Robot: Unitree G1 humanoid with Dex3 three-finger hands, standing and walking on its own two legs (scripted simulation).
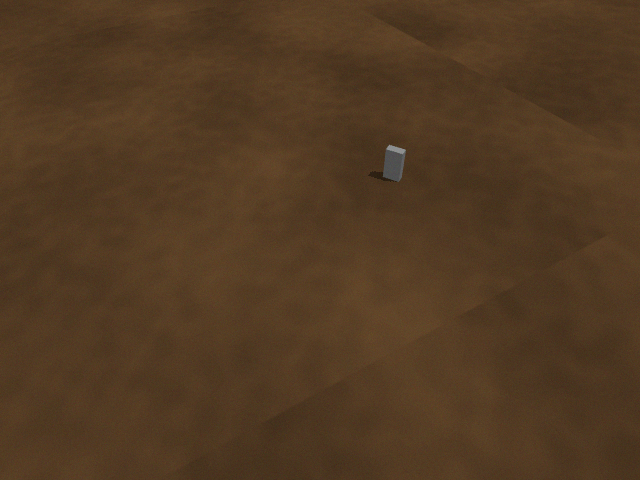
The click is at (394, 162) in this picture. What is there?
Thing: carton on end
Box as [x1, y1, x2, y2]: [383, 145, 405, 181]
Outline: 389,145 386,148 383,176 398,181 401,177 405,150
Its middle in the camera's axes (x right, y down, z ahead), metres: +0.36 -0.35 +1.89
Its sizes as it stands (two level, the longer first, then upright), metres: 0.085 0.040 0.166
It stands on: the floor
